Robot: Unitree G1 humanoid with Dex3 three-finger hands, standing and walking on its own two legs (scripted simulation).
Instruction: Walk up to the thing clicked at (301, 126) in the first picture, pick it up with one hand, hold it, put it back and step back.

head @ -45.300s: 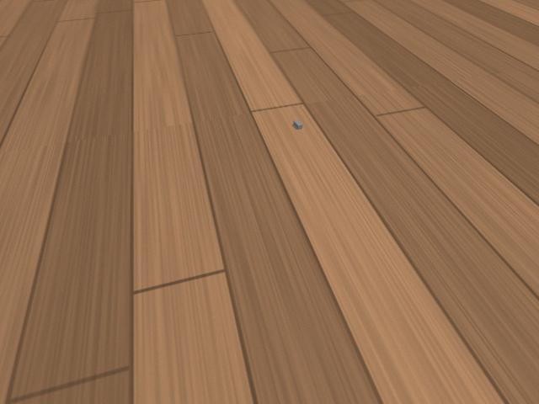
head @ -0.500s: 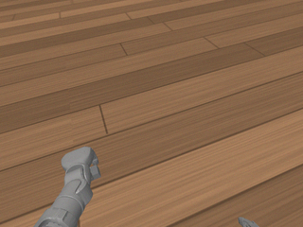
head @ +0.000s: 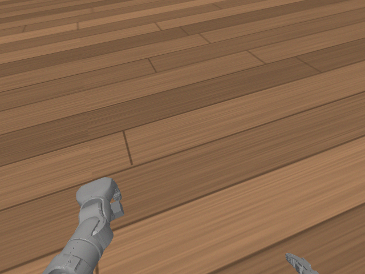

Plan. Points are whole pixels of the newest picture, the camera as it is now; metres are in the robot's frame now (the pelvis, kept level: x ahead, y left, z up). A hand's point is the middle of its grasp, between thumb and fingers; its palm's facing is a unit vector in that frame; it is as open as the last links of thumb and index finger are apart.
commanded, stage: hold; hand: left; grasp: from above
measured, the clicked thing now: (109, 212) +0.32 +0.23 -0.08
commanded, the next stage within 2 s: go down in 0.14 s
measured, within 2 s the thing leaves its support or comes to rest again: rests again in 0.96 s
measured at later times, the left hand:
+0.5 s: hand (104, 212) +0.31 +0.23 -0.04, palm faces -0.41 -0.17 -0.90, open 7.1 cm
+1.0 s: hand (110, 216) +0.37 +0.28 -0.21, palm faces -0.39 -0.10 -0.91, open 8.8 cm
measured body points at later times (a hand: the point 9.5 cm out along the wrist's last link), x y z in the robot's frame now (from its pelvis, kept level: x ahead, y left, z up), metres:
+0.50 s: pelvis +0.01 +0.00 +0.00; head +0.02 -0.02 +0.45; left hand +0.32 +0.24 +0.01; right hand +0.16 -0.24 -0.11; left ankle +0.03 +0.13 -0.73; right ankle +0.00 -0.13 -0.73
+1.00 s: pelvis -0.03 +0.01 -0.11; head +0.11 +0.02 +0.32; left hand +0.39 +0.28 -0.16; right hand -0.01 -0.27 -0.23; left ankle +0.03 +0.13 -0.73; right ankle +0.00 -0.13 -0.73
